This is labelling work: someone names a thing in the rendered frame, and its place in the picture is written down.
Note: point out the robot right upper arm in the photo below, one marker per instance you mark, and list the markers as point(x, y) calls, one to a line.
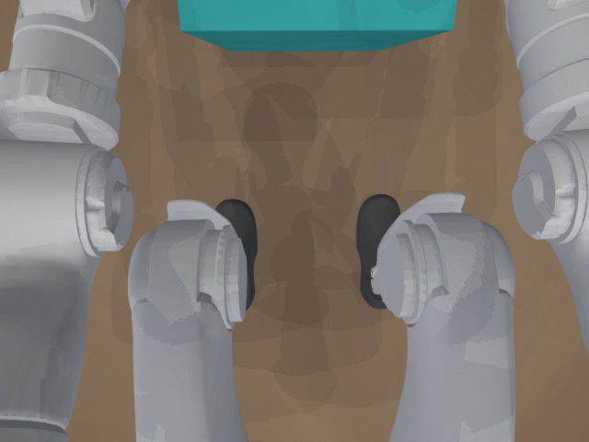
point(551, 202)

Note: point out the robot left forearm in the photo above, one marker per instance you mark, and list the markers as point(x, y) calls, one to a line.
point(62, 79)

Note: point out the robot right foot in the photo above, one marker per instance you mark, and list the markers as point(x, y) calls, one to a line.
point(375, 217)

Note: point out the robot right forearm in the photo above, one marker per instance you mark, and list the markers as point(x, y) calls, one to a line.
point(551, 50)

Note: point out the left robot shin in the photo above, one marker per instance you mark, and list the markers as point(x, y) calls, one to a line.
point(139, 265)

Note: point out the robot left upper arm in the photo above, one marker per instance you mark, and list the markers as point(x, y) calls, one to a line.
point(62, 207)

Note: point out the carton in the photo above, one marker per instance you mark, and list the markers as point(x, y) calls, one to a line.
point(314, 25)

